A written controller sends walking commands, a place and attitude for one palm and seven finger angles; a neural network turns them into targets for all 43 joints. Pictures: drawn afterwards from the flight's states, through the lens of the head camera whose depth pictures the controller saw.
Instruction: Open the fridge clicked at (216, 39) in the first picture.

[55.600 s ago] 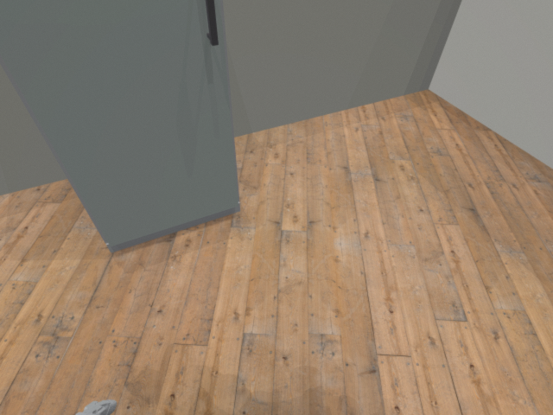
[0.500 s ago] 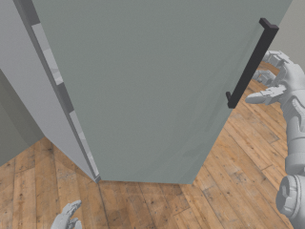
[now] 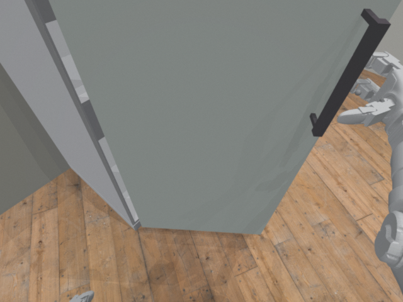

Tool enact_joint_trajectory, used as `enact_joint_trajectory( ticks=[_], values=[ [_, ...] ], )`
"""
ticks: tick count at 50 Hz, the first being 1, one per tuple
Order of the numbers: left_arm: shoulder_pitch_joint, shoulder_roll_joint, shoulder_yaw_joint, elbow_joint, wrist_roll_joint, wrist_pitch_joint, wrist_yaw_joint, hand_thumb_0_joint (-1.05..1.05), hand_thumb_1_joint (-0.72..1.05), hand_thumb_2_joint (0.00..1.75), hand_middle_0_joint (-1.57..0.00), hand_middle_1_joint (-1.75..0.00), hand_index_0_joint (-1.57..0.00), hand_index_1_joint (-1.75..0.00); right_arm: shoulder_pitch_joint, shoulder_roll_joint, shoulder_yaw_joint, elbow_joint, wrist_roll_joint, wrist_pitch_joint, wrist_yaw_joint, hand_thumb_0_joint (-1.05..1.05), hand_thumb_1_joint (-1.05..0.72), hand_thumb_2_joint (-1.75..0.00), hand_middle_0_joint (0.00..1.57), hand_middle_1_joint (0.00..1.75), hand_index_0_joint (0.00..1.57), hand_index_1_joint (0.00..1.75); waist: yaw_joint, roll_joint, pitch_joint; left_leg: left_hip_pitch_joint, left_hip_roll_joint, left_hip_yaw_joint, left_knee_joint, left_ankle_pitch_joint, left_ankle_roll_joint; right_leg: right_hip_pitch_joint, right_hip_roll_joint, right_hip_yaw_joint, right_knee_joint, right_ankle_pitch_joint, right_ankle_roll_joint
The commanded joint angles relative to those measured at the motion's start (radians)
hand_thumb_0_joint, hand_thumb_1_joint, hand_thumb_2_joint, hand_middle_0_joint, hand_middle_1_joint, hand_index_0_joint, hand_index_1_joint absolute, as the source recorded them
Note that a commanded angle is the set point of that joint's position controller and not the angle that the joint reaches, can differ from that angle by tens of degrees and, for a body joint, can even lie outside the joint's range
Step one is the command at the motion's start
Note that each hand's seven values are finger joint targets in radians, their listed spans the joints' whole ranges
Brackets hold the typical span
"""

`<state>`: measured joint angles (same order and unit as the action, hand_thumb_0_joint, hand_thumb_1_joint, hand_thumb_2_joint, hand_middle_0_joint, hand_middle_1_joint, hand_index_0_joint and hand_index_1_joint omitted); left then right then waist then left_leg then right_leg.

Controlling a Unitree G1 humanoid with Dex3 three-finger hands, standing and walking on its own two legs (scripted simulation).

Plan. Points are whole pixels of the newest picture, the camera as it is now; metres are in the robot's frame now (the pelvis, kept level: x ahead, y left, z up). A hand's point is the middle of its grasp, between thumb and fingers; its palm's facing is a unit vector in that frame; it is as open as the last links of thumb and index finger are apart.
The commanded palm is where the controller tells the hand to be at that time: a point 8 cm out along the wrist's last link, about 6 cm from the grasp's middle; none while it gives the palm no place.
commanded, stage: slide the fingers in behind the handle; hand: right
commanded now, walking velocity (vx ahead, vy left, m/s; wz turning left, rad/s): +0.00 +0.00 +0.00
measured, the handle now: (339, 82) +0.50 -0.19 +0.20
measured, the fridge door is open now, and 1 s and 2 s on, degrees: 53 53 55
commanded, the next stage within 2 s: grip the handle and tug to test in 1.72 s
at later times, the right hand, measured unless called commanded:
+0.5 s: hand (361, 105) +0.43 -0.21 +0.21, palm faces -0.05 +1.00 -0.03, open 14.0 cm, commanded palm +0.41 -0.25 +0.21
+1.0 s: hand (336, 94) +0.45 -0.17 +0.21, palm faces -0.06 +1.00 +0.01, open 14.0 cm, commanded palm +0.41 -0.22 +0.21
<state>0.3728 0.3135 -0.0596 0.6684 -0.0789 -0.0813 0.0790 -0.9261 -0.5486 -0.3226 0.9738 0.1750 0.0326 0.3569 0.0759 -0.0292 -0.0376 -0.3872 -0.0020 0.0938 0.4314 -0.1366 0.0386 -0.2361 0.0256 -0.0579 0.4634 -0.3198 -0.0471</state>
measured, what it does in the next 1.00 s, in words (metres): stands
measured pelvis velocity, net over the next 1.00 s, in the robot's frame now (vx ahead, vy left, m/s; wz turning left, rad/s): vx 0.01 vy -0.01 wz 0.00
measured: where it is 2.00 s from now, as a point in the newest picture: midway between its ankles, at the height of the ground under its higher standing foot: outside the picture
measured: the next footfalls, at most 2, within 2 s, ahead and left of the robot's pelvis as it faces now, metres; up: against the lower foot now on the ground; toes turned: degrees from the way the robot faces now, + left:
none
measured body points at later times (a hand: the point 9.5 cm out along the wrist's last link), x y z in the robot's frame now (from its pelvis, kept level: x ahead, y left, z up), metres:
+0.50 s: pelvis +0.01 -0.01 +0.00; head +0.01 +0.00 +0.45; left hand +0.15 +0.24 -0.09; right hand +0.43 -0.26 +0.21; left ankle +0.05 +0.10 -0.74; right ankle -0.05 -0.08 -0.74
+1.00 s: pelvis +0.01 -0.01 +0.00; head +0.02 +0.01 +0.45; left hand +0.13 +0.24 -0.11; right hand +0.44 -0.22 +0.22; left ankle +0.05 +0.10 -0.74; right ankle -0.05 -0.08 -0.74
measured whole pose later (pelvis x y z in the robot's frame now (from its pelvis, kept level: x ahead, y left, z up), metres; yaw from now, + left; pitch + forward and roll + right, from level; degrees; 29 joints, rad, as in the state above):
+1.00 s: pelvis +0.01 -0.01 +0.00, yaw +0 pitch +3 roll +0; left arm 0.29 0.27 -0.07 0.66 -0.07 -0.05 0.05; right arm -0.79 -0.35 -0.25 0.69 0.20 0.14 0.23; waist 0.02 -0.04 -0.05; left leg -0.33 0.01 0.09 0.42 -0.15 0.03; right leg -0.16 0.04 -0.06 0.42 -0.32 -0.05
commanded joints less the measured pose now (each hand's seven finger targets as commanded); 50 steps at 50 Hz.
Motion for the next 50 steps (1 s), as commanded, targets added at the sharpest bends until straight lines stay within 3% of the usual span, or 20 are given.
enact_joint_trajectory(
  ticks=[1,4,8,10,12,16,18,19,20,22,27,29,34,36,40,42,43,45,48,50],
  values=[
    [0.001,0.139,0.056,-0.124,0.002,-0.038,0.002,0.00,0.90,0.90,-0.20,-0.30,-0.20,-0.30,-0.437,-0.244,-0.049,-0.262,0.027,-0.075,-0.005,0.00,0.50,-0.30,0.30,1.20,0.30,1.20,-0.010,-0.018,-0.371,0.315,0.022,-0.089,0.011,0.239,0.008,-0.025,-0.042,0.071,-0.062,0.315,0.019],
    [-0.014,0.136,0.058,-0.139,-0.002,-0.035,-0.005,0.00,0.90,0.90,-0.20,-0.30,-0.20,-0.30,-0.382,-0.232,-0.058,-0.307,0.038,-0.069,0.000,0.00,0.50,-0.30,0.30,1.20,0.30,1.20,-0.026,0.000,-0.359,0.322,0.019,-0.086,0.012,0.255,0.010,-0.014,-0.046,0.072,-0.069,0.341,0.021],
    [-0.044,0.129,0.055,-0.166,-0.004,-0.029,-0.013,0.00,0.90,0.90,-0.20,-0.30,-0.20,-0.30,-0.317,-0.267,-0.104,-0.393,0.040,-0.044,-0.013,0.00,0.50,-0.30,0.30,1.20,0.30,1.20,-0.055,-0.010,-0.344,0.337,0.018,-0.085,0.012,0.268,0.012,-0.010,-0.046,0.067,-0.077,0.363,0.024],
    [-0.061,0.124,0.057,-0.181,-0.006,-0.023,-0.016,0.00,0.90,0.90,-0.20,-0.30,-0.20,-0.30,-0.284,-0.230,-0.081,-0.437,0.044,-0.027,-0.021,0.00,0.50,-0.30,0.30,1.20,0.30,1.20,-0.058,-0.022,-0.319,0.325,0.019,-0.082,0.006,0.263,0.014,0.002,-0.049,0.061,-0.078,0.373,0.024],
    [-0.079,0.117,0.054,-0.187,-0.007,-0.027,-0.017,0.00,0.90,0.90,-0.20,-0.30,-0.20,-0.30,-0.294,-0.203,-0.066,-0.494,0.039,-0.012,-0.032,0.00,0.50,-0.30,0.30,1.20,0.30,1.20,-0.055,-0.049,-0.316,0.312,0.016,-0.077,0.004,0.258,0.015,0.028,-0.049,0.067,-0.085,0.387,0.032],
    [-0.102,0.112,0.051,-0.191,-0.008,-0.026,-0.013,0.00,0.90,0.90,-0.20,-0.30,-0.20,-0.30,-0.286,-0.191,-0.066,-0.543,0.052,0.014,-0.042,0.00,0.50,-0.30,0.30,1.20,0.30,1.20,-0.051,-0.010,-0.314,0.320,0.013,-0.078,-0.005,0.258,0.013,0.042,-0.049,0.068,-0.084,0.376,0.031],
    [-0.115,0.106,0.046,-0.188,-0.010,-0.028,-0.007,0.00,0.90,0.90,-0.20,-0.30,-0.20,-0.30,-0.301,-0.148,-0.031,-0.542,0.054,0.029,-0.041,0.00,0.50,-0.30,0.30,1.20,0.30,1.20,-0.040,-0.005,-0.292,0.296,0.013,-0.074,-0.010,0.232,0.013,0.047,-0.049,0.072,-0.089,0.349,0.032],
    [-0.119,0.107,0.045,-0.180,-0.011,-0.028,-0.002,0.00,0.90,0.90,-0.20,-0.30,-0.20,-0.30,-0.337,-0.119,0.003,-0.540,0.052,0.035,-0.039,0.00,0.50,-0.30,0.30,1.20,0.30,1.20,-0.023,-0.012,-0.281,0.277,0.013,-0.070,-0.014,0.218,0.012,0.054,-0.048,0.074,-0.091,0.338,0.034],
    [-0.120,0.104,0.047,-0.180,-0.011,-0.028,-0.001,0.00,0.90,0.90,-0.20,-0.30,-0.20,-0.30,-0.346,-0.123,0.004,-0.549,0.051,0.037,-0.044,0.00,0.50,-0.30,0.30,1.20,0.30,1.20,-0.026,-0.031,-0.281,0.274,0.015,-0.071,-0.018,0.213,0.014,0.067,-0.048,0.070,-0.086,0.342,0.033],
    [-0.133,0.097,0.041,-0.172,-0.010,-0.035,0.001,0.00,0.90,0.90,-0.20,-0.30,-0.20,-0.30,-0.385,-0.071,0.048,-0.560,0.049,0.045,-0.049,0.00,0.50,-0.30,0.30,1.20,0.30,1.20,-0.019,-0.082,-0.288,0.241,0.013,-0.066,-0.017,0.204,0.017,0.099,-0.043,0.085,-0.083,0.359,0.046],
    [-0.135,0.096,0.040,-0.160,-0.002,-0.027,0.001,0.00,0.90,0.90,-0.20,-0.30,-0.20,-0.30,-0.360,-0.087,0.013,-0.516,0.054,0.057,-0.070,0.00,0.50,-0.30,0.30,1.20,0.30,1.20,-0.036,0.014,-0.332,0.287,0.013,-0.059,0.000,0.262,0.017,0.089,-0.040,0.091,-0.076,0.420,0.054],
    [-0.148,0.089,0.037,-0.164,-0.004,-0.029,-0.003,0.00,0.90,0.90,-0.20,-0.30,-0.20,-0.30,-0.363,-0.024,0.064,-0.534,0.056,0.056,-0.065,0.00,0.50,-0.30,0.30,1.20,0.30,1.20,-0.035,-0.002,-0.334,0.286,0.016,-0.060,0.003,0.282,0.015,0.098,-0.040,0.085,-0.071,0.446,0.055],
    [-0.144,0.090,0.037,-0.154,-0.002,-0.020,-0.004,0.00,0.90,0.90,-0.20,-0.30,-0.20,-0.30,-0.386,-0.046,0.056,-0.508,0.040,0.053,-0.077,0.00,0.50,-0.30,0.30,1.20,0.30,1.20,-0.032,-0.010,-0.307,0.267,0.015,-0.059,0.002,0.261,0.018,0.087,-0.041,0.093,-0.072,0.431,0.059],
    [-0.150,0.087,0.036,-0.155,-0.002,-0.018,-0.003,0.00,0.90,0.90,-0.20,-0.30,-0.20,-0.30,-0.429,-0.020,0.086,-0.520,0.035,0.052,-0.079,0.00,0.50,-0.30,0.30,1.20,0.30,1.20,-0.026,-0.043,-0.314,0.259,0.017,-0.060,0.001,0.246,0.019,0.096,-0.038,0.097,-0.072,0.423,0.060],
    [-0.138,0.087,0.040,-0.145,0.001,-0.022,-0.003,0.00,0.90,0.90,-0.20,-0.30,-0.20,-0.30,-0.439,0.004,0.099,-0.502,0.036,0.049,-0.088,0.00,0.50,-0.30,0.30,1.20,0.30,1.20,-0.023,-0.025,-0.324,0.247,0.013,-0.051,0.002,0.234,0.020,0.114,-0.042,0.105,-0.069,0.439,0.064],
    [-0.137,0.084,0.039,-0.144,0.003,-0.027,-0.008,0.00,0.90,0.90,-0.20,-0.30,-0.20,-0.30,-0.432,0.013,0.091,-0.524,0.044,0.043,-0.093,0.00,0.50,-0.30,0.30,1.20,0.30,1.20,-0.034,-0.043,-0.358,0.262,0.012,-0.052,0.008,0.252,0.021,0.128,-0.043,0.108,-0.069,0.476,0.073],
    [-0.135,0.083,0.041,-0.143,0.005,-0.029,-0.011,0.00,0.90,0.90,-0.20,-0.30,-0.20,-0.30,-0.420,0.013,0.078,-0.526,0.050,0.040,-0.098,0.00,0.50,-0.30,0.30,1.20,0.30,1.20,-0.038,-0.022,-0.373,0.272,0.010,-0.052,0.010,0.269,0.021,0.133,-0.042,0.108,-0.065,0.498,0.074],
    [-0.130,0.087,0.043,-0.141,0.010,-0.022,-0.014,0.00,0.90,0.90,-0.20,-0.30,-0.20,-0.30,-0.354,-0.037,0.023,-0.495,0.047,0.039,-0.113,0.00,0.50,-0.30,0.30,1.20,0.30,1.20,-0.059,0.031,-0.367,0.309,0.010,-0.053,0.012,0.287,0.019,0.097,-0.044,0.099,-0.069,0.499,0.068],
    [-0.136,0.083,0.041,-0.146,0.009,-0.012,-0.021,0.00,0.90,0.90,-0.20,-0.30,-0.20,-0.30,-0.307,-0.045,-0.006,-0.487,0.035,0.049,-0.138,0.00,0.50,-0.30,0.30,1.20,0.30,1.20,-0.074,0.042,-0.325,0.340,0.015,-0.060,0.012,0.300,0.017,0.040,-0.040,0.080,-0.085,0.457,0.058],
    [-0.140,0.085,0.048,-0.160,0.009,-0.005,-0.023,0.00,0.90,0.90,-0.20,-0.30,-0.20,-0.30,-0.304,-0.045,0.009,-0.549,0.018,0.042,-0.147,0.00,0.50,-0.30,0.30,1.20,0.30,1.20,-0.078,0.039,-0.345,0.366,0.019,-0.064,0.014,0.321,0.016,0.050,-0.043,0.073,-0.087,0.480,0.050]
  ],
)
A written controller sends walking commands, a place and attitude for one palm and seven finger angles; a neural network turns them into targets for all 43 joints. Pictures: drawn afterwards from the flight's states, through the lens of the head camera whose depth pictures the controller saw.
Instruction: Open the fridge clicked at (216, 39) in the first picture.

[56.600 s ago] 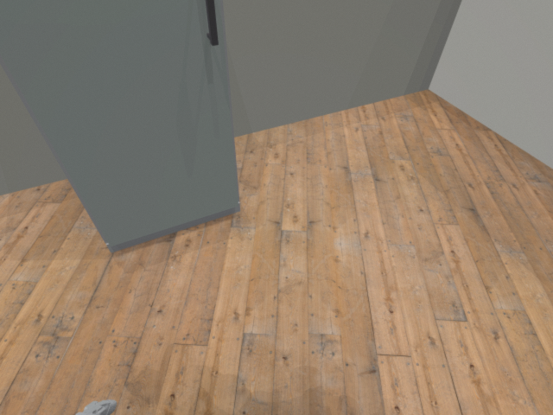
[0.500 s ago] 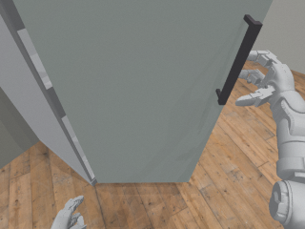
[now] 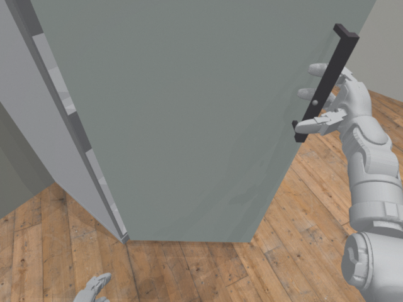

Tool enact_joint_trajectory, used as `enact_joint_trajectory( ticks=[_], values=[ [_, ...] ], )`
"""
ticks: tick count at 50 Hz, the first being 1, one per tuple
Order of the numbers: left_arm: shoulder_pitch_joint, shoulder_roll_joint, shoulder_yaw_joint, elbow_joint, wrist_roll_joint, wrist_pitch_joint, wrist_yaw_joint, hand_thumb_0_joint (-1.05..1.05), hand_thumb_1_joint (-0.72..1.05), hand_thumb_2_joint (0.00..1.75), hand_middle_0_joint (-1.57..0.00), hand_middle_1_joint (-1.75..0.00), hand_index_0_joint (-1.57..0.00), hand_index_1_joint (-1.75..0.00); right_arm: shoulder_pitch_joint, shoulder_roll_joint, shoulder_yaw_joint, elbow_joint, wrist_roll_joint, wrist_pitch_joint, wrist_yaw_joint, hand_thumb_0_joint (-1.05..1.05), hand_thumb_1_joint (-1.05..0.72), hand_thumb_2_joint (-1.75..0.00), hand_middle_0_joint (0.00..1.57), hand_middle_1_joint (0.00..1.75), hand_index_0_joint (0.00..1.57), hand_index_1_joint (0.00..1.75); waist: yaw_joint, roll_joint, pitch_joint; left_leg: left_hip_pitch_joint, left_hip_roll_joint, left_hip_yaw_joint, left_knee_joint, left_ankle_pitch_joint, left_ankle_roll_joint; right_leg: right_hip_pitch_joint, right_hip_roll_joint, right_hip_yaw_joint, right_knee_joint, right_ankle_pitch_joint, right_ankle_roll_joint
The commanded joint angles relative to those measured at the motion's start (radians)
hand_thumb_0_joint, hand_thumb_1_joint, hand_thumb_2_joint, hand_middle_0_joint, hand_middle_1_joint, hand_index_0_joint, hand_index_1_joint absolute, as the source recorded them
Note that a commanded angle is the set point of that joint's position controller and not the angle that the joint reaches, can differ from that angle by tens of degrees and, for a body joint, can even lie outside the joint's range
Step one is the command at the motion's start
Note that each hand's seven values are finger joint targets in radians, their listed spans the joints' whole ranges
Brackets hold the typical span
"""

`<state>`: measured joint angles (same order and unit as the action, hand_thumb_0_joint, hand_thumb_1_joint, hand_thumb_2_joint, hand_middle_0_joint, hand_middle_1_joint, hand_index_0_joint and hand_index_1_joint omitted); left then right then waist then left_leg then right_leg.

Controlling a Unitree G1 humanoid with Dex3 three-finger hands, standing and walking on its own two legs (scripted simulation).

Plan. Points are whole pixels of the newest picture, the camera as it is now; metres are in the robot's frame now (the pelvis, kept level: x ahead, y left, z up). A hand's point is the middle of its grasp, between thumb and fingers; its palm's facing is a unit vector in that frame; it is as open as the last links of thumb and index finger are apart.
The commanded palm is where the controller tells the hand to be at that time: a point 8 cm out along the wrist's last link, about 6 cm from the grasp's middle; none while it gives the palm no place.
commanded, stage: slide the fingers in behind the handle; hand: right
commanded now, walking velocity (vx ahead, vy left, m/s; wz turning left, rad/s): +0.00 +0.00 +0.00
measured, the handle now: (317, 90) +0.49 -0.18 +0.20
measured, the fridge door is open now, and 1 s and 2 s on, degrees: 53 55 56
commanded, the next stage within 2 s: grip the handle and tug to test in 0.72 s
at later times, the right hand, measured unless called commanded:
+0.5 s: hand (318, 112) +0.41 -0.16 +0.21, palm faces -0.02 +1.00 -0.02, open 14.2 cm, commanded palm +0.39 -0.21 +0.21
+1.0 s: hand (315, 106) +0.42 -0.16 +0.21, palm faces -0.04 +1.00 -0.02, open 13.3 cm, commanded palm +0.39 -0.21 +0.21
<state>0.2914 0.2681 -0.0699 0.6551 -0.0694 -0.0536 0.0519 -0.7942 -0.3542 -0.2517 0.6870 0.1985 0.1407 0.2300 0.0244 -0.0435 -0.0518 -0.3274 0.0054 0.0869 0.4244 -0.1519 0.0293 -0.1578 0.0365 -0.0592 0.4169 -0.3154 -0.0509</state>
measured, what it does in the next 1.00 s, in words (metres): stands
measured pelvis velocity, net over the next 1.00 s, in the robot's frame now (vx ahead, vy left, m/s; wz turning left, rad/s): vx -0.02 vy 0.01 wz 0.00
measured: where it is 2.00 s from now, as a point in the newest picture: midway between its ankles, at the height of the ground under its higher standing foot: outside the picture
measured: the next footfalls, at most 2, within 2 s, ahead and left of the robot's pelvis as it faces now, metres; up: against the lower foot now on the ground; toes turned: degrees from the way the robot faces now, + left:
none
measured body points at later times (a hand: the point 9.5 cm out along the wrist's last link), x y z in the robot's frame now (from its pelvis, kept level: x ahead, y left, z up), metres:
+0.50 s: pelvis -0.01 +0.02 +0.00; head -0.01 +0.03 +0.45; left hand +0.15 +0.26 -0.09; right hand +0.40 -0.21 +0.22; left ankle +0.04 +0.10 -0.74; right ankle -0.06 -0.08 -0.74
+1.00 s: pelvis -0.02 +0.01 +0.00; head -0.01 +0.03 +0.45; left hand +0.09 +0.26 -0.11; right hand +0.42 -0.21 +0.22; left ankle +0.04 +0.10 -0.74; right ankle -0.06 -0.08 -0.74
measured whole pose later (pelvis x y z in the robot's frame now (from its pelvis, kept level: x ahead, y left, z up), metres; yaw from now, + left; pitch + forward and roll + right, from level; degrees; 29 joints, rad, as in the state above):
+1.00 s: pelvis -0.02 +0.01 +0.00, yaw +0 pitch +2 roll +0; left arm 0.29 0.28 -0.07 0.66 -0.08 -0.07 0.07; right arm -0.83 -0.39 -0.24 0.76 0.19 0.11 0.23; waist 0.03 -0.03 -0.03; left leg -0.34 0.00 0.09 0.42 -0.12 0.05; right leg -0.18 0.03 -0.06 0.43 -0.29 -0.04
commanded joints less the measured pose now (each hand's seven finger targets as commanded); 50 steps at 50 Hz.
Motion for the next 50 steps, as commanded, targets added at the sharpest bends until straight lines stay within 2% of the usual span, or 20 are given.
enact_joint_trajectory(
  ticks=[1,4,6,10,12,14,16,18,19,21,24,28,35,37,40,41,43,45,46,50],
  values=[
    [-0.069,0.126,0.057,-0.156,-0.002,-0.036,0.003,0.00,0.90,0.90,-0.20,-0.30,-0.20,-0.30,-0.448,-0.218,-0.041,-0.303,-0.007,-0.067,-0.017,0.00,0.50,-0.30,0.30,1.20,0.30,1.20,-0.025,0.012,-0.340,0.307,0.012,-0.061,0.021,0.351,0.025,-0.012,-0.054,0.071,-0.040,0.499,0.056],
    [-0.071,0.123,0.060,-0.155,-0.004,-0.036,0.005,0.00,0.90,0.90,-0.20,-0.30,-0.20,-0.30,-0.456,-0.212,-0.036,-0.343,-0.005,-0.064,-0.012,0.00,0.50,-0.30,0.30,1.20,0.30,1.20,-0.017,0.001,-0.358,0.309,0.008,-0.065,0.013,0.356,0.025,0.016,-0.054,0.066,-0.036,0.494,0.056],
    [-0.077,0.127,0.061,-0.160,-0.003,-0.037,0.007,0.00,0.90,0.90,-0.20,-0.30,-0.20,-0.30,-0.430,-0.235,-0.063,-0.358,0.007,-0.060,-0.009,0.00,0.50,-0.30,0.30,1.20,0.30,1.20,-0.024,0.030,-0.361,0.337,0.008,-0.068,0.008,0.363,0.023,0.005,-0.052,0.061,-0.042,0.470,0.048],
    [-0.105,0.123,0.057,-0.169,-0.010,-0.043,0.010,0.00,0.90,0.90,-0.20,-0.30,-0.20,-0.30,-0.416,-0.176,-0.008,-0.386,0.015,-0.051,0.005,0.00,0.50,-0.30,0.30,1.20,0.30,1.20,-0.017,0.009,-0.327,0.319,0.011,-0.070,-0.003,0.323,0.025,0.005,-0.049,0.055,-0.051,0.407,0.038],
    [-0.108,0.124,0.054,-0.161,-0.011,-0.045,0.014,0.00,0.90,0.90,-0.20,-0.30,-0.20,-0.30,-0.425,-0.194,-0.022,-0.382,0.018,-0.045,0.001,0.00,0.50,-0.30,0.30,1.20,0.30,1.20,-0.014,0.012,-0.314,0.317,0.011,-0.073,-0.010,0.303,0.024,-0.007,-0.045,0.057,-0.056,0.368,0.034],
    [-0.115,0.121,0.053,-0.160,-0.012,-0.047,0.018,0.00,0.90,0.90,-0.20,-0.30,-0.20,-0.30,-0.449,-0.173,-0.001,-0.384,0.019,-0.039,-0.002,0.00,0.50,-0.30,0.30,1.20,0.30,1.20,-0.005,0.010,-0.300,0.308,0.013,-0.075,-0.016,0.288,0.021,-0.009,-0.042,0.054,-0.057,0.337,0.028],
    [-0.122,0.124,0.051,-0.157,-0.012,-0.046,0.022,0.00,0.90,0.90,-0.20,-0.30,-0.20,-0.30,-0.455,-0.206,-0.023,-0.378,0.018,-0.038,-0.007,0.00,0.50,-0.30,0.30,1.20,0.30,1.20,-0.005,0.021,-0.292,0.313,0.016,-0.079,-0.021,0.264,0.020,-0.025,-0.039,0.058,-0.061,0.307,0.024],
    [-0.127,0.122,0.046,-0.154,-0.014,-0.049,0.026,0.00,0.90,0.90,-0.20,-0.30,-0.20,-0.30,-0.481,-0.180,0.006,-0.353,0.019,-0.033,-0.005,0.00,0.50,-0.30,0.30,1.20,0.30,1.20,0.007,0.036,-0.269,0.299,0.017,-0.080,-0.026,0.235,0.018,-0.037,-0.038,0.060,-0.064,0.272,0.020],
    [-0.127,0.121,0.047,-0.152,-0.014,-0.049,0.028,0.00,0.90,0.90,-0.20,-0.30,-0.20,-0.30,-0.467,-0.201,-0.017,-0.330,0.020,-0.029,-0.007,0.00,0.50,-0.30,0.30,1.20,0.30,1.20,0.000,0.047,-0.268,0.298,0.018,-0.083,-0.027,0.219,0.016,-0.046,-0.037,0.059,-0.061,0.253,0.016],
    [-0.130,0.124,0.044,-0.145,-0.016,-0.044,0.033,0.00,0.90,0.90,-0.20,-0.30,-0.20,-0.30,-0.497,-0.215,-0.013,-0.303,0.016,-0.027,-0.007,0.00,0.50,-0.30,0.30,1.20,0.30,1.20,0.010,0.048,-0.255,0.288,0.022,-0.084,-0.033,0.193,0.014,-0.055,-0.036,0.062,-0.065,0.230,0.014],
    [-0.128,0.118,0.040,-0.142,-0.013,-0.054,0.034,0.00,0.90,0.90,-0.20,-0.30,-0.20,-0.30,-0.547,-0.194,0.010,-0.288,0.012,-0.036,-0.007,0.00,0.50,-0.30,0.30,1.20,0.30,1.20,0.012,-0.005,-0.272,0.277,0.022,-0.085,-0.029,0.192,0.019,-0.041,-0.031,0.066,-0.060,0.236,0.019],
    [-0.121,0.121,0.039,-0.141,-0.011,-0.053,0.032,0.00,0.90,0.90,-0.20,-0.30,-0.20,-0.30,-0.536,-0.228,-0.020,-0.235,0.015,-0.050,-0.001,0.00,0.50,-0.30,0.30,1.20,0.30,1.20,0.007,0.061,-0.298,0.312,0.026,-0.090,-0.019,0.214,0.015,-0.075,-0.032,0.067,-0.056,0.238,0.016],
    [-0.111,0.126,0.042,-0.145,-0.014,-0.056,0.028,0.00,0.90,0.90,-0.20,-0.30,-0.20,-0.30,-0.556,-0.214,0.006,-0.196,0.008,-0.076,0.009,0.00,0.50,-0.30,0.30,1.20,0.30,1.20,0.009,0.012,-0.292,0.270,0.025,-0.089,-0.014,0.180,0.020,-0.071,-0.035,0.072,-0.053,0.225,0.020],
    [-0.100,0.125,0.043,-0.141,-0.012,-0.061,0.027,0.00,0.90,0.90,-0.20,-0.30,-0.20,-0.30,-0.565,-0.204,0.006,-0.196,0.011,-0.081,0.007,0.00,0.50,-0.30,0.30,1.20,0.30,1.20,0.014,0.033,-0.307,0.275,0.022,-0.086,-0.013,0.194,0.018,-0.068,-0.036,0.074,-0.053,0.238,0.020],
    [-0.088,0.134,0.046,-0.137,-0.012,-0.057,0.027,0.00,0.90,0.90,-0.20,-0.30,-0.20,-0.30,-0.538,-0.244,-0.025,-0.160,0.010,-0.084,0.008,0.00,0.50,-0.30,0.30,1.20,0.30,1.20,0.007,0.071,-0.296,0.279,0.021,-0.085,-0.016,0.171,0.017,-0.086,-0.040,0.075,-0.056,0.220,0.019],
    [-0.090,0.132,0.044,-0.136,-0.013,-0.060,0.027,0.00,0.90,0.90,-0.20,-0.30,-0.20,-0.30,-0.564,-0.228,-0.011,-0.164,0.011,-0.085,0.008,0.00,0.50,-0.30,0.30,1.20,0.30,1.20,0.014,0.061,-0.282,0.271,0.022,-0.085,-0.018,0.161,0.016,-0.094,-0.041,0.077,-0.061,0.209,0.019],
    [-0.081,0.131,0.045,-0.133,-0.012,-0.065,0.027,0.00,0.90,0.90,-0.20,-0.30,-0.20,-0.30,-0.579,-0.214,-0.001,-0.158,0.007,-0.086,0.007,0.00,0.41,-0.34,0.31,1.21,0.31,1.21,0.017,0.044,-0.274,0.253,0.021,-0.085,-0.020,0.145,0.017,-0.090,-0.040,0.078,-0.062,0.198,0.019],
    [-0.076,0.136,0.050,-0.130,-0.011,-0.064,0.026,0.00,0.90,0.90,-0.20,-0.30,-0.20,-0.30,-0.566,-0.256,-0.032,-0.157,0.003,-0.092,0.001,0.00,0.31,-0.38,0.32,1.23,0.32,1.23,0.009,0.035,-0.285,0.264,0.022,-0.090,-0.022,0.143,0.018,-0.089,-0.042,0.073,-0.057,0.203,0.018],
    [-0.074,0.132,0.048,-0.132,-0.011,-0.066,0.025,0.00,0.90,0.90,-0.20,-0.30,-0.20,-0.30,-0.566,-0.234,-0.017,-0.161,0.004,-0.092,0.002,0.00,0.27,-0.40,0.32,1.23,0.32,1.23,0.010,0.018,-0.293,0.267,0.022,-0.088,-0.018,0.155,0.019,-0.087,-0.040,0.075,-0.060,0.215,0.020],
    [-0.064,0.137,0.056,-0.137,-0.007,-0.068,0.020,0.00,0.90,0.90,-0.20,-0.30,-0.20,-0.30,-0.522,-0.273,-0.057,-0.175,0.002,-0.105,0.001,0.00,0.08,-0.48,0.35,1.26,0.35,1.26,-0.009,0.046,-0.323,0.303,0.021,-0.090,-0.009,0.191,0.022,-0.089,-0.045,0.070,-0.057,0.249,0.021]
  ],
)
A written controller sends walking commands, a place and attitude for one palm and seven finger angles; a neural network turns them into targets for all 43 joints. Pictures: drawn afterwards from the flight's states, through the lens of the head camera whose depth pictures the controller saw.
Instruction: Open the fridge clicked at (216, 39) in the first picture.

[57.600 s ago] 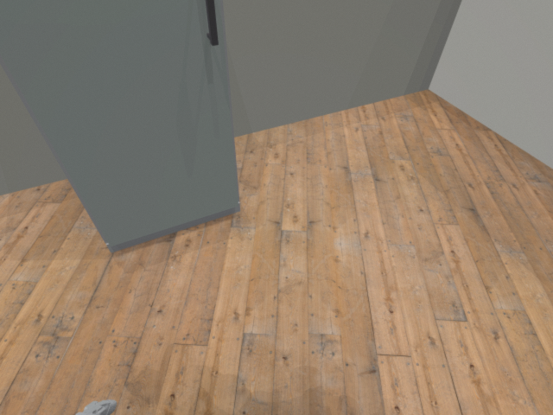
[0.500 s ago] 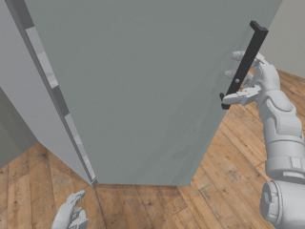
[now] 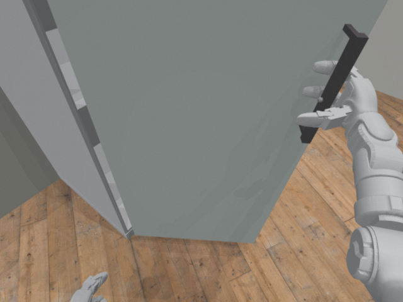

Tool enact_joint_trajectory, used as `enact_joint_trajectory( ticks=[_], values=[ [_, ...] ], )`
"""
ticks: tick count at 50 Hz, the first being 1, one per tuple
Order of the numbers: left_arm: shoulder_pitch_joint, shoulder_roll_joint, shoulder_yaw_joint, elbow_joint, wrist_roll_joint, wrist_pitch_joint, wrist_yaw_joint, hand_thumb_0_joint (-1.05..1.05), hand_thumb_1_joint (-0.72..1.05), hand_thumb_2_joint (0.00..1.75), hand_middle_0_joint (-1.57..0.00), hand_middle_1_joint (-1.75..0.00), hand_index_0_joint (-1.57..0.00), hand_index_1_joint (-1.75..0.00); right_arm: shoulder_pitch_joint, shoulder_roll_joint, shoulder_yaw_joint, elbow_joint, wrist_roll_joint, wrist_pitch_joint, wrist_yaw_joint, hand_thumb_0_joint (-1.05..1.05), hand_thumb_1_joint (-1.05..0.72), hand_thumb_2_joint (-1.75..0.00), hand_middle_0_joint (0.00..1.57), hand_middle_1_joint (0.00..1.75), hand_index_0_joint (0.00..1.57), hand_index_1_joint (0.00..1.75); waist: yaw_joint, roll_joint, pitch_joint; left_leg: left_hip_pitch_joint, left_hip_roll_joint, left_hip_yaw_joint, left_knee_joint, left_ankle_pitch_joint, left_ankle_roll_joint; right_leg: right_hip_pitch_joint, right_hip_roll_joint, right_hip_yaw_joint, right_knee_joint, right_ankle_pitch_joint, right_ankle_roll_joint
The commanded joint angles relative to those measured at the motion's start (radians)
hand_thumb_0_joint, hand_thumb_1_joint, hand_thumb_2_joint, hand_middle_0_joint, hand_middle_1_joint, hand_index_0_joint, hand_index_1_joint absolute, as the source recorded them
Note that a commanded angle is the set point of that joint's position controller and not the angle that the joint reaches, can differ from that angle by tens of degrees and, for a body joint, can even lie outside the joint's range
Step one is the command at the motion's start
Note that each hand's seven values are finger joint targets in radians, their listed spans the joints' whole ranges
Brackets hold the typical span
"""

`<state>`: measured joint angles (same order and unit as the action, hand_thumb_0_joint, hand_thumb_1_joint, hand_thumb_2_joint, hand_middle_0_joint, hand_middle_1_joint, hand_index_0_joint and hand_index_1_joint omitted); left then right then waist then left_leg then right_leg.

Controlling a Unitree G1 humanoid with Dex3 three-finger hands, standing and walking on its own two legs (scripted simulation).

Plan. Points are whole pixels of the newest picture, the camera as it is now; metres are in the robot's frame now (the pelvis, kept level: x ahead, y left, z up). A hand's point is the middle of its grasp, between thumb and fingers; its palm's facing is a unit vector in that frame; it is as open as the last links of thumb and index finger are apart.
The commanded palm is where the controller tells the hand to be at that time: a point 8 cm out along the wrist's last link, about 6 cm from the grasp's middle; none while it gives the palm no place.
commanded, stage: grip the handle and tug to test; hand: right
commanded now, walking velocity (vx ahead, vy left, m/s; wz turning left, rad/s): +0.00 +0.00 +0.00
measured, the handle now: (324, 91) +0.49 -0.19 +0.20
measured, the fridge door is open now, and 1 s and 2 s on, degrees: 55 56 69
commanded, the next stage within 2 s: pull the door a little, standing still in 1.24 s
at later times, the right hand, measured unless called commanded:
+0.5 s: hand (321, 101) +0.44 -0.17 +0.21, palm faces -0.04 +1.00 -0.02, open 5.8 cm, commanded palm +0.41 -0.22 +0.21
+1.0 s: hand (321, 102) +0.44 -0.17 +0.21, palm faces -0.03 +1.00 -0.01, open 5.2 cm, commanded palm +0.41 -0.22 +0.21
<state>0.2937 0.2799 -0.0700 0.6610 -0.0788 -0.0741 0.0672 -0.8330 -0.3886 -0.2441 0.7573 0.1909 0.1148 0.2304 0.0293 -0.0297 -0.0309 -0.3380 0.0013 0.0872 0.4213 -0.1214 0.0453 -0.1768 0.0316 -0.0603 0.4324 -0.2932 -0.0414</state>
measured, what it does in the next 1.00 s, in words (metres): stands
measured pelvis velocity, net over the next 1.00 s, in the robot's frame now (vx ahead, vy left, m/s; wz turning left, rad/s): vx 0.01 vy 0.00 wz -0.01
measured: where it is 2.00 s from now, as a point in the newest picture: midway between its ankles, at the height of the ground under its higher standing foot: outside the picture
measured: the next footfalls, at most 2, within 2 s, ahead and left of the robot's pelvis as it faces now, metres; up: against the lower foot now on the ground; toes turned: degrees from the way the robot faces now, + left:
none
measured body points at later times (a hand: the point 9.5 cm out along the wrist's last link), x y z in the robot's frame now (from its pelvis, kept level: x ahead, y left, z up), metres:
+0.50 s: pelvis +0.01 -0.01 +0.00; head +0.02 +0.01 +0.45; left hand +0.15 +0.24 -0.10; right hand +0.44 -0.22 +0.22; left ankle +0.06 +0.09 -0.74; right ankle -0.04 -0.09 -0.74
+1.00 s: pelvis +0.01 +0.00 +0.00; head +0.01 +0.01 +0.45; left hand +0.15 +0.24 -0.10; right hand +0.43 -0.22 +0.22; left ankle +0.06 +0.09 -0.74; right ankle -0.04 -0.09 -0.74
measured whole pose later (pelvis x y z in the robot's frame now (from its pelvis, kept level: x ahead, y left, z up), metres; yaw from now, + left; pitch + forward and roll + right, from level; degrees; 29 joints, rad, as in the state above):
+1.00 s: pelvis +0.01 +0.00 +0.00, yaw -1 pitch +2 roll +0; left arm 0.25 0.27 -0.07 0.64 -0.07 -0.04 0.07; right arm -0.77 -0.35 -0.22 0.63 0.19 0.18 0.21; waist 0.00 -0.04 -0.04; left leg -0.31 0.00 0.09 0.42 -0.14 0.04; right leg -0.15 0.03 -0.05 0.42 -0.30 -0.04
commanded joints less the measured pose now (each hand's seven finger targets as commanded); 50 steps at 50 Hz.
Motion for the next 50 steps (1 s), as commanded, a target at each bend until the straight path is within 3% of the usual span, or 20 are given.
enact_joint_trajectory(
  ticks=[1,2,3,7,9,10,11,13,18,21,25,29,33,34,37,38,41,45,47,50],
  values=[
    [-0.069,0.123,0.053,-0.147,0.000,-0.047,0.004,0.00,0.90,0.90,-0.20,-0.30,-0.20,-0.30,-0.477,-0.224,-0.055,-0.259,0.014,-0.080,0.005,0.00,0.03,-0.50,0.35,1.27,0.35,1.27,-0.012,0.024,-0.341,0.317,0.024,-0.090,-0.004,0.173,0.005,-0.072,-0.040,0.067,-0.075,0.232,0.012],
    [-0.065,0.124,0.055,-0.147,0.000,-0.047,0.003,0.00,0.90,0.90,-0.20,-0.30,-0.20,-0.30,-0.474,-0.237,-0.069,-0.270,0.012,-0.082,0.004,0.00,-0.01,-0.52,0.35,1.27,0.35,1.27,-0.015,0.030,-0.348,0.320,0.022,-0.090,-0.005,0.180,0.005,-0.067,-0.040,0.067,-0.075,0.239,0.013],
    [-0.071,0.120,0.053,-0.152,-0.001,-0.049,0.002,0.00,0.90,0.90,-0.20,-0.30,-0.20,-0.30,-0.482,-0.193,-0.031,-0.288,0.014,-0.081,0.008,0.00,-0.06,-0.54,0.36,1.28,0.36,1.28,-0.011,-0.002,-0.341,0.308,0.022,-0.089,-0.005,0.181,0.007,-0.058,-0.039,0.066,-0.077,0.242,0.017],
    [-0.071,0.124,0.056,-0.151,-0.002,-0.048,0.001,0.00,0.90,0.90,-0.20,-0.30,-0.20,-0.30,-0.473,-0.187,-0.030,-0.292,0.014,-0.070,0.000,0.00,-0.25,-0.62,0.38,1.31,0.38,1.31,-0.004,0.018,-0.302,0.277,0.017,-0.080,-0.012,0.159,0.007,-0.050,-0.044,0.073,-0.082,0.236,0.017],
    [-0.074,0.124,0.058,-0.153,-0.002,-0.047,0.001,0.00,0.90,0.90,-0.20,-0.30,-0.20,-0.30,-0.441,-0.194,-0.046,-0.300,0.016,-0.060,0.000,0.00,-0.34,-0.66,0.39,1.32,0.39,1.32,-0.013,0.012,-0.316,0.284,0.017,-0.084,-0.011,0.175,0.007,-0.042,-0.045,0.066,-0.078,0.250,0.017],
    [-0.070,0.129,0.062,-0.154,0.001,-0.042,0.001,0.00,0.90,0.90,-0.20,-0.30,-0.20,-0.30,-0.437,-0.230,-0.071,-0.313,0.013,-0.062,-0.004,0.00,-0.39,-0.68,0.40,1.33,0.40,1.33,-0.017,0.029,-0.336,0.306,0.020,-0.084,-0.009,0.185,0.006,-0.042,-0.045,0.065,-0.075,0.262,0.017],
    [-0.077,0.124,0.058,-0.159,0.001,-0.042,0.000,0.00,0.90,0.90,-0.20,-0.30,-0.20,-0.30,-0.434,-0.213,-0.060,-0.324,0.015,-0.057,-0.002,0.00,-0.43,-0.70,0.40,1.33,0.40,1.33,-0.021,0.010,-0.341,0.316,0.021,-0.087,-0.005,0.203,0.007,-0.046,-0.042,0.063,-0.077,0.272,0.017],
    [-0.076,0.124,0.057,-0.152,0.000,-0.038,0.002,0.00,0.90,0.90,-0.20,-0.30,-0.20,-0.30,-0.436,-0.216,-0.062,-0.303,0.014,-0.044,-0.001,0.00,-0.53,-0.74,0.41,1.35,0.41,1.35,-0.012,0.039,-0.314,0.307,0.021,-0.086,-0.009,0.196,0.003,-0.062,-0.043,0.061,-0.077,0.252,0.015],
    [-0.087,0.118,0.056,-0.164,0.001,-0.032,0.001,0.00,0.90,0.90,-0.20,-0.30,-0.20,-0.30,-0.439,-0.202,-0.050,-0.370,0.010,-0.039,-0.006,0.00,-0.76,-0.84,0.44,1.38,0.44,1.38,-0.016,-0.008,-0.342,0.304,0.018,-0.080,-0.002,0.232,0.009,-0.019,-0.042,0.064,-0.071,0.312,0.026],
    [-0.096,0.113,0.056,-0.170,0.001,-0.031,-0.003,0.00,0.90,0.90,-0.20,-0.30,-0.20,-0.30,-0.420,-0.157,-0.021,-0.407,0.017,-0.037,-0.008,0.00,-0.90,-0.90,0.45,1.40,0.45,1.40,-0.019,-0.021,-0.348,0.292,0.014,-0.069,0.003,0.256,0.012,0.014,-0.045,0.070,-0.066,0.371,0.038],
    [-0.101,0.114,0.059,-0.170,0.004,-0.026,-0.005,0.00,0.90,0.90,-0.20,-0.30,-0.20,-0.30,-0.395,-0.157,-0.028,-0.433,0.021,-0.031,-0.012,0.00,-0.90,-0.90,0.45,1.40,0.45,1.40,-0.024,0.019,-0.362,0.312,0.012,-0.067,0.008,0.294,0.010,0.024,-0.046,0.068,-0.060,0.406,0.039],
    [-0.105,0.113,0.052,-0.158,0.003,-0.019,-0.001,0.00,0.90,0.90,-0.20,-0.30,-0.20,-0.30,-0.415,-0.151,-0.022,-0.408,0.019,-0.012,-0.012,0.00,-0.90,-0.90,0.45,1.40,0.45,1.40,-0.010,0.041,-0.326,0.300,0.014,-0.067,0.001,0.271,0.007,0.003,-0.042,0.068,-0.066,0.357,0.034],
    [-0.113,0.104,0.051,-0.161,0.005,-0.014,0.001,0.00,0.90,0.90,-0.20,-0.30,-0.20,-0.30,-0.435,-0.141,-0.009,-0.428,0.007,-0.005,-0.020,0.00,-0.90,-0.90,0.45,1.40,0.45,1.40,-0.015,-0.021,-0.339,0.293,0.015,-0.064,0.005,0.279,0.012,0.025,-0.040,0.072,-0.062,0.394,0.044],
    [-0.116,0.103,0.050,-0.161,0.005,-0.013,0.000,0.00,0.90,0.90,-0.20,-0.30,-0.20,-0.30,-0.429,-0.126,0.001,-0.418,0.009,0.001,-0.018,0.00,-0.90,-0.90,0.45,1.40,0.45,1.40,-0.012,-0.020,-0.329,0.283,0.015,-0.066,0.003,0.276,0.011,0.025,-0.039,0.068,-0.060,0.383,0.041],
    [-0.112,0.109,0.049,-0.158,0.007,-0.006,0.004,0.00,0.90,0.90,-0.20,-0.30,-0.20,-0.30,-0.428,-0.175,-0.034,-0.398,0.006,0.006,-0.022,0.00,-0.90,-0.90,0.45,1.40,0.45,1.40,-0.014,0.028,-0.329,0.306,0.016,-0.065,0.003,0.276,0.009,0.000,-0.039,0.072,-0.066,0.369,0.038],
    [-0.118,0.107,0.047,-0.159,0.006,-0.006,0.005,0.00,0.90,0.90,-0.20,-0.30,-0.20,-0.30,-0.438,-0.139,-0.005,-0.380,0.009,0.011,-0.018,0.00,-0.90,-0.90,0.45,1.40,0.45,1.40,-0.005,0.032,-0.311,0.293,0.018,-0.066,0.000,0.262,0.007,-0.008,-0.038,0.070,-0.067,0.341,0.032],
    [-0.116,0.108,0.049,-0.161,0.007,-0.008,0.007,0.00,0.90,0.90,-0.20,-0.30,-0.20,-0.30,-0.443,-0.161,-0.020,-0.376,0.007,0.005,-0.019,0.00,-0.90,-0.90,0.45,1.40,0.45,1.40,-0.010,0.020,-0.321,0.289,0.018,-0.067,-0.002,0.237,0.009,-0.003,-0.038,0.075,-0.069,0.326,0.031],
    [-0.117,0.106,0.049,-0.163,0.005,-0.010,0.006,0.00,0.90,0.90,-0.20,-0.30,-0.20,-0.30,-0.449,-0.129,0.011,-0.381,0.006,-0.002,-0.018,0.00,-0.90,-0.90,0.45,1.40,0.45,1.40,-0.010,-0.017,-0.325,0.272,0.018,-0.065,-0.003,0.217,0.013,0.012,-0.038,0.077,-0.068,0.327,0.038],
    [-0.113,0.106,0.046,-0.157,0.005,-0.009,0.008,0.00,0.90,0.90,-0.20,-0.30,-0.20,-0.30,-0.446,-0.130,0.006,-0.344,0.011,0.003,-0.018,0.00,-0.90,-0.90,0.45,1.40,0.45,1.40,-0.002,0.025,-0.304,0.265,0.017,-0.066,-0.008,0.190,0.008,-0.014,-0.036,0.079,-0.070,0.280,0.031],
    [-0.116,0.114,0.052,-0.168,0.007,-0.008,0.006,0.00,0.90,0.90,-0.20,-0.30,-0.20,-0.30,-0.399,-0.176,-0.032,-0.374,0.009,-0.008,-0.015,0.00,-0.90,-0.90,0.45,1.40,0.45,1.40,-0.026,0.036,-0.344,0.316,0.021,-0.071,-0.001,0.208,0.011,-0.021,-0.038,0.075,-0.074,0.296,0.027]
  ],
)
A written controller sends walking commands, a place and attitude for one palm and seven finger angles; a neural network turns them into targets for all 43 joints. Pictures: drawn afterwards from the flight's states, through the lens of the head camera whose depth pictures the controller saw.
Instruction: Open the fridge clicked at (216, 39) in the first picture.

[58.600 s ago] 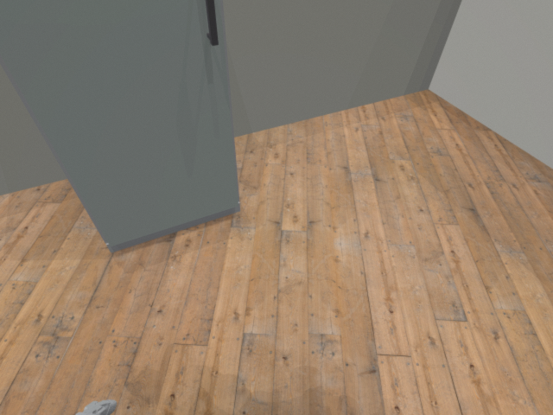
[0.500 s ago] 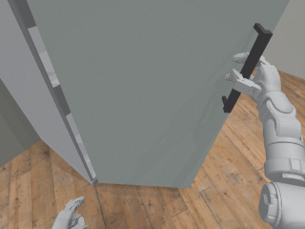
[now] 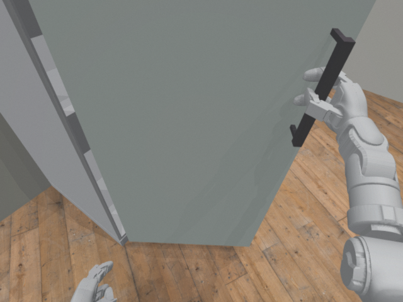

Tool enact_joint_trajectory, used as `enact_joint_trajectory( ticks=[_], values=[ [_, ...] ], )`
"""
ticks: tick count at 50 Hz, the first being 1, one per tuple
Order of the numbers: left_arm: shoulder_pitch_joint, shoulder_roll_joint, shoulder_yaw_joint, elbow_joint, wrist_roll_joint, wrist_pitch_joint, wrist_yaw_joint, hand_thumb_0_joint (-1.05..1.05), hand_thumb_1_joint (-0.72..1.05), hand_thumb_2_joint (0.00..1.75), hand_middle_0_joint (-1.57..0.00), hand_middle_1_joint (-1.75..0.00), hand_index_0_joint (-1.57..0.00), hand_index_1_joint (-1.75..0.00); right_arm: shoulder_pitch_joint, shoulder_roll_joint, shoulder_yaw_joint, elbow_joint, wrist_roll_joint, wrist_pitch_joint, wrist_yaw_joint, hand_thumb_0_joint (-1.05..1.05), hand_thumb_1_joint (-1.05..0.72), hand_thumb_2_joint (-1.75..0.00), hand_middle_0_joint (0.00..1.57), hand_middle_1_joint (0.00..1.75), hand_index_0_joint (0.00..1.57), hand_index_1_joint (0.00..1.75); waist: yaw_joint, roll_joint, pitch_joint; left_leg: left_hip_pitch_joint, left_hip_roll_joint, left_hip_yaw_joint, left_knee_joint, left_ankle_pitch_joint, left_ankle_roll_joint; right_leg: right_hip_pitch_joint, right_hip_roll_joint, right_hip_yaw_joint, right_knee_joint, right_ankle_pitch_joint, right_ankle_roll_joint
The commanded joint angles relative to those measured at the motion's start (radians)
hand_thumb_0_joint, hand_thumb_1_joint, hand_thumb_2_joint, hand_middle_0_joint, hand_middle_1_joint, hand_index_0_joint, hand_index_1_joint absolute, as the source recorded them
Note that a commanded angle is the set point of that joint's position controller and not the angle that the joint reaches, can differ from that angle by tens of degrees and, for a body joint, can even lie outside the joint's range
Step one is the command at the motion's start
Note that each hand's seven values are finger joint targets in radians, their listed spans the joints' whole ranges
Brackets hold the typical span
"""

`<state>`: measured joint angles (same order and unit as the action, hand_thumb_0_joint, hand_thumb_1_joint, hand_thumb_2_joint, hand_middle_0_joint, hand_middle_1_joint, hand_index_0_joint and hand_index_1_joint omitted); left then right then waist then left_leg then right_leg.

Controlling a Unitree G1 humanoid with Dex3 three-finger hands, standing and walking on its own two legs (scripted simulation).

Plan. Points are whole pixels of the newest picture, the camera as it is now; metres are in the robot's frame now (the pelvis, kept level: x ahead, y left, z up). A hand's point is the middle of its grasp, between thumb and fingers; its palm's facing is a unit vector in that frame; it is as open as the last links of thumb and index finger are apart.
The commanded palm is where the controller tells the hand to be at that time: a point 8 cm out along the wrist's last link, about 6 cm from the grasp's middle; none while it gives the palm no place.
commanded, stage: grip the handle and tug to test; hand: right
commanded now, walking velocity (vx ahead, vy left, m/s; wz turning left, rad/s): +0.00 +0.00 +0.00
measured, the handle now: (314, 95) +0.48 -0.19 +0.20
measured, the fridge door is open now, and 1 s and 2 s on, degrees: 56 69 91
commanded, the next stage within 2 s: pull the door a little, standing still in 0.24 s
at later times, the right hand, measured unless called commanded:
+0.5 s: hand (313, 114) +0.40 -0.16 +0.21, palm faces -0.04 +1.00 -0.03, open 5.3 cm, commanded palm +0.36 -0.22 +0.21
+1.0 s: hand (316, 155) +0.31 -0.15 +0.20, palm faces +0.09 +0.97 -0.21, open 6.3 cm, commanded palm +0.28 -0.21 +0.21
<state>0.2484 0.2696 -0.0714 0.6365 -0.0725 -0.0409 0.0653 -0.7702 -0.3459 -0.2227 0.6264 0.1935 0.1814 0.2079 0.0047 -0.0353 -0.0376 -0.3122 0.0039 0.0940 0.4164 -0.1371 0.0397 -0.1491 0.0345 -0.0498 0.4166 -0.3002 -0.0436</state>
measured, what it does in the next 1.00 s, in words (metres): stands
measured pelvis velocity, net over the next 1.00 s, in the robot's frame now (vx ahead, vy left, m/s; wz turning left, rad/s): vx -0.01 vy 0.00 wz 0.02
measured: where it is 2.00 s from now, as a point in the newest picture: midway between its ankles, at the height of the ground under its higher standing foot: outside the picture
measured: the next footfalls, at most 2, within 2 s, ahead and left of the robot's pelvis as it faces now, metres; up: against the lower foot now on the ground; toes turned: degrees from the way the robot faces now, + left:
left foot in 1.72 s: +0.00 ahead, +0.22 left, +0.00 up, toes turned -13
right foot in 1.98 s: -0.13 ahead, +0.08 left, +0.00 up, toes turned -32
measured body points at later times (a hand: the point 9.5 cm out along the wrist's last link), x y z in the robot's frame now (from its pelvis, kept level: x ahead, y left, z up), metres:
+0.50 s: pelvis +0.00 +0.00 +0.00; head -0.01 +0.02 +0.45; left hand +0.17 +0.24 -0.09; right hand +0.40 -0.21 +0.21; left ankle +0.05 +0.10 -0.74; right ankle -0.05 -0.09 -0.74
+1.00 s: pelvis -0.01 +0.00 +0.00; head +0.00 +0.02 +0.45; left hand +0.19 +0.23 -0.08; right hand +0.30 -0.20 +0.21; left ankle +0.05 +0.10 -0.74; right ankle -0.05 -0.09 -0.74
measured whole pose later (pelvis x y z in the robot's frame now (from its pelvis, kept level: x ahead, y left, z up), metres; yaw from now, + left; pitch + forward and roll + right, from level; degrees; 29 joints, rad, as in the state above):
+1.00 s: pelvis -0.01 +0.00 +0.00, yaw +1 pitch +1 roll +1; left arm 0.14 0.26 -0.05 0.55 -0.02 0.04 0.06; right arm -0.12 -0.28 -0.12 -0.23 0.10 0.03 -0.03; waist 0.00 -0.05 -0.01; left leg -0.31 -0.02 0.09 0.42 -0.13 0.04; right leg -0.16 0.02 -0.05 0.47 -0.33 -0.04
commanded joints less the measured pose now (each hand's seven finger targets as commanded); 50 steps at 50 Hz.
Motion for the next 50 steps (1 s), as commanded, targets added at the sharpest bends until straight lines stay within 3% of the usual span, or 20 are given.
enact_joint_trajectory(
  ticks=[1,5,7,9,11,14,17,18,22,30,36,38,39,40,41,42,43,45,47,50],
  values=[
    [-0.076,0.120,0.051,-0.148,0.000,-0.044,0.007,0.00,0.90,0.90,-0.20,-0.30,-0.20,-0.30,-0.465,-0.202,-0.042,-0.263,0.009,-0.077,0.012,0.00,-0.90,-0.90,0.45,1.40,0.45,1.40,0.000,0.030,-0.351,0.301,0.019,-0.078,0.008,0.244,0.015,-0.045,-0.040,0.063,-0.057,0.319,0.031],
    [-0.089,0.121,0.054,-0.164,-0.003,-0.043,0.000,0.00,0.90,0.90,-0.20,-0.30,-0.20,-0.30,-0.382,-0.208,-0.057,-0.310,0.017,-0.078,0.024,0.00,-0.90,-0.90,0.45,1.40,0.45,1.40,-0.019,0.023,-0.350,0.315,0.017,-0.078,0.015,0.277,0.019,-0.039,-0.044,0.058,-0.053,0.358,0.035],
    [-0.095,0.116,0.051,-0.169,-0.003,-0.043,-0.001,0.00,0.90,0.90,-0.20,-0.30,-0.20,-0.30,-0.363,-0.173,-0.040,-0.334,0.024,-0.070,0.028,0.00,-0.90,-0.90,0.45,1.40,0.45,1.40,-0.018,0.010,-0.332,0.303,0.015,-0.075,0.014,0.279,0.019,-0.033,-0.044,0.059,-0.056,0.363,0.037],
    [-0.096,0.121,0.052,-0.167,-0.005,-0.041,-0.001,0.00,0.90,0.90,-0.20,-0.30,-0.20,-0.30,-0.327,-0.203,-0.072,-0.333,0.029,-0.055,0.028,0.00,-0.90,-0.90,0.45,1.40,0.45,1.40,-0.021,0.058,-0.308,0.307,0.014,-0.078,0.007,0.263,0.015,-0.056,-0.045,0.056,-0.059,0.326,0.028],
    [-0.111,0.120,0.052,-0.177,-0.006,-0.037,0.000,0.00,0.90,0.90,-0.20,-0.30,-0.20,-0.30,-0.324,-0.214,-0.076,-0.385,0.030,-0.049,0.028,0.00,-0.90,-0.90,0.45,1.40,0.45,1.40,-0.024,0.031,-0.316,0.327,0.019,-0.084,0.005,0.260,0.015,-0.055,-0.042,0.051,-0.064,0.316,0.024],
    [-0.122,0.113,0.049,-0.177,-0.007,-0.038,0.000,0.00,0.90,0.90,-0.20,-0.30,-0.20,-0.30,-0.323,-0.170,-0.042,-0.412,0.030,-0.030,0.025,0.00,-0.90,-0.90,0.45,1.40,0.45,1.40,-0.016,0.004,-0.291,0.296,0.017,-0.079,0.003,0.252,0.016,-0.041,-0.042,0.051,-0.061,0.316,0.028],
    [-0.122,0.115,0.050,-0.170,-0.008,-0.036,0.005,0.00,0.90,0.90,-0.20,-0.30,-0.20,-0.30,-0.345,-0.179,-0.041,-0.422,0.024,-0.013,0.010,0.00,-0.90,-0.90,0.45,1.40,0.45,1.40,-0.005,0.030,-0.275,0.278,0.015,-0.075,-0.004,0.220,0.012,-0.040,-0.043,0.056,-0.062,0.295,0.027],
    [-0.118,0.118,0.049,-0.161,-0.007,-0.033,0.010,0.00,0.90,0.90,-0.20,-0.30,-0.20,-0.30,-0.357,-0.215,-0.065,-0.384,0.019,-0.003,0.005,0.00,-0.90,-0.90,0.45,1.40,0.45,1.40,-0.003,0.037,-0.256,0.265,0.015,-0.079,-0.012,0.195,0.009,-0.054,-0.041,0.054,-0.062,0.262,0.021],
    [-0.142,0.108,0.046,-0.183,-0.004,-0.031,0.008,0.00,0.90,0.90,-0.20,-0.30,-0.20,-0.30,-0.294,-0.202,-0.064,-0.469,0.018,0.001,0.002,0.00,-0.90,-0.90,0.45,1.40,0.45,1.40,-0.027,-0.012,-0.308,0.313,0.020,-0.080,0.001,0.227,0.015,-0.037,-0.034,0.054,-0.061,0.299,0.029],
    [-0.199,0.101,0.044,-0.232,-0.006,-0.013,-0.006,0.00,0.90,0.90,-0.20,-0.30,-0.20,-0.30,-0.017,-0.195,-0.105,-0.645,0.049,0.029,0.032,0.00,-0.90,-0.90,0.45,1.40,0.45,1.40,-0.070,0.049,-0.318,0.390,0.018,-0.078,0.021,0.313,0.013,-0.037,-0.041,0.042,-0.058,0.356,0.029],
    [-0.240,0.085,0.039,-0.269,-0.005,-0.002,-0.016,0.00,0.90,0.90,-0.20,-0.30,-0.20,-0.30,0.238,-0.175,-0.134,-0.901,0.063,0.077,0.026,0.00,-0.90,-0.90,0.45,1.40,0.45,1.40,-0.090,-0.019,-0.305,0.406,0.016,-0.069,0.037,0.371,0.014,-0.018,-0.041,0.039,-0.052,0.434,0.045],
    [-0.245,0.081,0.039,-0.276,-0.004,0.000,-0.021,0.00,0.90,0.90,-0.20,-0.30,-0.20,-0.30,0.348,-0.157,-0.140,-0.995,0.072,0.101,0.022,0.00,-0.90,-0.90,0.45,1.40,0.45,1.40,-0.094,-0.006,-0.308,0.413,0.012,-0.067,0.045,0.394,0.010,-0.010,-0.044,0.037,-0.045,0.462,0.049],
    [-0.247,0.084,0.038,-0.273,-0.004,0.006,-0.021,0.00,0.90,0.90,-0.20,-0.30,-0.20,-0.30,0.371,-0.219,-0.197,-1.021,0.072,0.112,0.015,0.00,-0.90,-0.90,0.45,1.40,0.45,1.40,-0.099,0.008,-0.297,0.412,0.009,-0.066,0.041,0.392,0.009,-0.016,-0.044,0.038,-0.045,0.453,0.048],
    [-0.159,0.091,0.020,-0.283,0.017,-0.008,-0.008,0.00,0.90,0.90,-0.20,-0.30,-0.20,-0.30,-0.045,-0.371,-0.135,-1.077,-0.074,-0.071,-0.134,0.00,-0.90,-0.90,0.45,1.40,0.45,1.40,0.017,0.014,-0.017,0.227,0.065,-0.166,-0.049,0.292,-0.024,-0.100,-0.077,0.050,-0.012,0.297,0.026],
    [-0.167,0.088,0.048,-0.219,0.034,-0.012,-0.006,0.00,0.90,0.90,-0.20,-0.30,-0.20,-0.30,0.120,-0.236,-0.102,-0.919,-0.079,-0.133,-0.193,0.00,-0.90,-0.90,0.45,1.40,0.45,1.40,-0.001,0.133,-0.075,0.184,0.085,-0.189,-0.084,0.184,-0.015,-0.086,-0.078,0.066,0.032,0.215,0.013],
    [-0.172,0.092,0.058,-0.215,0.040,-0.008,-0.008,0.00,0.90,0.90,-0.20,-0.30,-0.20,-0.30,0.303,-0.135,-0.053,-0.886,-0.079,-0.150,-0.213,0.00,-0.90,-0.90,0.45,1.40,0.45,1.40,-0.009,0.181,-0.073,0.128,0.103,-0.238,-0.130,0.129,-0.017,-0.058,-0.068,0.062,0.072,0.162,0.006],
    [-0.160,0.092,0.064,-0.216,0.040,0.006,-0.008,0.00,0.90,0.90,-0.20,-0.30,-0.20,-0.30,0.383,-0.129,-0.038,-0.921,-0.094,-0.167,-0.226,0.00,-0.90,-0.90,0.45,1.40,0.45,1.40,-0.012,0.191,-0.118,0.118,0.123,-0.250,-0.145,0.111,-0.013,-0.022,-0.058,0.061,0.100,0.139,0.004],
    [-0.168,0.084,0.062,-0.218,0.046,0.025,-0.001,0.00,0.90,0.90,-0.20,-0.30,-0.20,-0.30,0.331,-0.149,-0.025,-1.037,-0.110,-0.225,-0.247,0.00,-0.90,-0.90,0.45,1.40,0.45,1.40,0.001,0.100,-0.190,0.130,0.161,-0.235,-0.123,0.161,0.005,0.009,-0.061,0.068,0.091,0.135,0.005],
    [-0.169,0.079,0.060,-0.220,0.051,0.040,0.009,0.00,0.90,0.90,-0.20,-0.30,-0.20,-0.30,0.370,-0.147,-0.026,-1.069,-0.114,-0.264,-0.272,0.00,-0.90,-0.90,0.45,1.40,0.45,1.40,0.004,0.011,-0.265,0.155,0.141,-0.191,-0.070,0.160,-0.011,0.042,-0.092,0.087,0.015,0.218,0.002],
    [-0.193,0.079,0.067,-0.235,0.057,0.053,0.024,0.00,0.90,0.90,-0.20,-0.30,-0.20,-0.30,0.369,-0.148,-0.023,-1.168,-0.122,-0.304,-0.295,0.00,-0.90,-0.90,0.45,1.40,0.45,1.40,0.004,-0.105,-0.332,0.180,0.081,-0.115,0.106,0.372,-0.030,0.084,-0.165,0.154,-0.006,0.539,-0.006]
  ],
)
